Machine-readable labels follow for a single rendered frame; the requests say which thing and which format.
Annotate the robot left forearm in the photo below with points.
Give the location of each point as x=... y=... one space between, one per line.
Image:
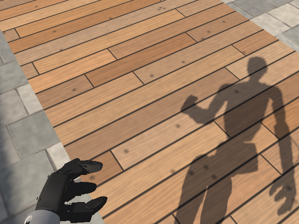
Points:
x=42 y=216

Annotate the left robot hand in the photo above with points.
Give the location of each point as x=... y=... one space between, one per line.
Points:
x=60 y=187

